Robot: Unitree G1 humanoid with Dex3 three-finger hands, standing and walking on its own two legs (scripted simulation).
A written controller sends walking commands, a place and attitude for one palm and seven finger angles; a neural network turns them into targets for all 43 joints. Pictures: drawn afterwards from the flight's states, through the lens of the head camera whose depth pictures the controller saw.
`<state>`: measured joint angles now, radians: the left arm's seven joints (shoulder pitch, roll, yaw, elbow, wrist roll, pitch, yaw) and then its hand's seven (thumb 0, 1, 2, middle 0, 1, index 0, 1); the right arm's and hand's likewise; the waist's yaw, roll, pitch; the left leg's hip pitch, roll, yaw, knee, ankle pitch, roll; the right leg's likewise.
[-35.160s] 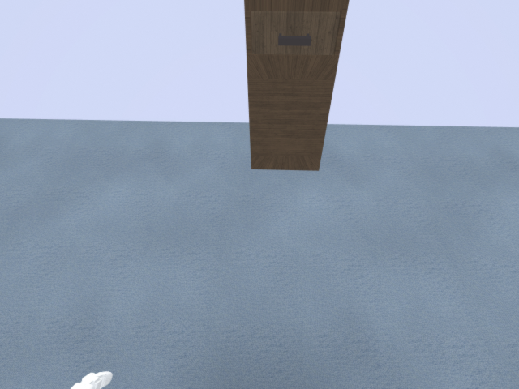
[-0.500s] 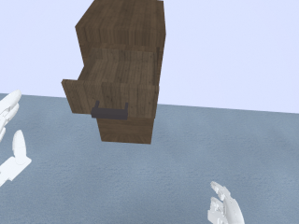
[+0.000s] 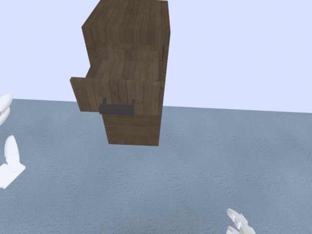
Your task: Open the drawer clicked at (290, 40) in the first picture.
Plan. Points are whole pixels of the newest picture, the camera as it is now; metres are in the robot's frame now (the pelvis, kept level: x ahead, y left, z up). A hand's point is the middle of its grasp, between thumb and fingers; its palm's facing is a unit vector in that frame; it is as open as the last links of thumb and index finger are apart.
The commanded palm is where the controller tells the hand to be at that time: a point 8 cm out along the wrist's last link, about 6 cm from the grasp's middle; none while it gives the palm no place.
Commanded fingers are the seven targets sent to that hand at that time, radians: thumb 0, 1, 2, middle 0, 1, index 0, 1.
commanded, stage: stop stepping back and stand still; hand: left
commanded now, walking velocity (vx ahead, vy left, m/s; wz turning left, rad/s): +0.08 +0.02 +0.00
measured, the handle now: (118, 105) +0.56 +0.16 -0.02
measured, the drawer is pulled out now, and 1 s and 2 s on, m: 0.29 0.29 0.29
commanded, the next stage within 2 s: let the arm hang, fingers relaxed in 0.08 s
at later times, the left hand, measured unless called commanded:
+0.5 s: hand out of the picture +0.09 +0.14 -0.16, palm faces +0.10 -0.98 -0.18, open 7.0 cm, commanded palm none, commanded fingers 0.00 0.90 0.90 -0.20 -0.30 -0.20 -0.30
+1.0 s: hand out of the picture +0.02 +0.15 -0.17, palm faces +0.07 -0.98 -0.19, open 7.3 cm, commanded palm none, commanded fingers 0.00 0.90 0.90 -0.20 -0.30 -0.20 -0.30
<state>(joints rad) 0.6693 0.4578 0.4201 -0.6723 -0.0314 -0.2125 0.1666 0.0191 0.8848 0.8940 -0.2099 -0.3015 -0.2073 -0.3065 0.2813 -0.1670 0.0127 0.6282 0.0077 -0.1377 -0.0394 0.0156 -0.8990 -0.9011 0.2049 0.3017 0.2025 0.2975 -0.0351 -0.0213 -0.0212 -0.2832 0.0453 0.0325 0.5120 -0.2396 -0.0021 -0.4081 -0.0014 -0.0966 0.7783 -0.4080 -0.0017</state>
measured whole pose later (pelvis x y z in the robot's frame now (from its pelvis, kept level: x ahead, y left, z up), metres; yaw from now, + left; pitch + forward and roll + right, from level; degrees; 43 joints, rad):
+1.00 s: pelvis +0.01 -0.03 +0.01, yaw +2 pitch -2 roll +0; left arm 0.26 0.15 0.02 1.10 0.01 0.01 0.03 0.01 0.92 0.89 -0.20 -0.30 -0.20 -0.30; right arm 0.29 -0.14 0.01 1.08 -0.02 0.01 -0.04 0.01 -0.92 -0.90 0.20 0.30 0.20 0.30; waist 0.00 0.01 0.06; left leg -0.12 0.00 0.03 0.39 -0.24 0.01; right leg -0.14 0.06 -0.04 0.37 -0.20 -0.07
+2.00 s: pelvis +0.02 -0.01 +0.01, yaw +1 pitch -1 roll +0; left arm 0.28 0.12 0.01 1.13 0.01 0.00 0.04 0.01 0.91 0.89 -0.20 -0.30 -0.20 -0.30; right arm 0.31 -0.10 0.01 1.13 -0.01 0.00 -0.05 0.01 -0.91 -0.90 0.20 0.30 0.20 0.30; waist -0.01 0.01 0.06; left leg -0.10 -0.03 0.05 0.37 -0.25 0.04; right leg -0.15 0.04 -0.02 0.39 -0.22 -0.04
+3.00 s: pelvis +0.04 -0.01 +0.01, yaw +1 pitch -1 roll +0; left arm 0.25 0.14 0.02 1.12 0.01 0.00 0.04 0.01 0.91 0.89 -0.20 -0.30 -0.20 -0.30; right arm 0.27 -0.12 0.01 1.13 -0.01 0.00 -0.05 0.01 -0.91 -0.90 0.20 0.30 0.20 0.30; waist -0.01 0.00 0.07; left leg -0.07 -0.02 0.05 0.35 -0.26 0.03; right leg -0.12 0.04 -0.02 0.38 -0.24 -0.05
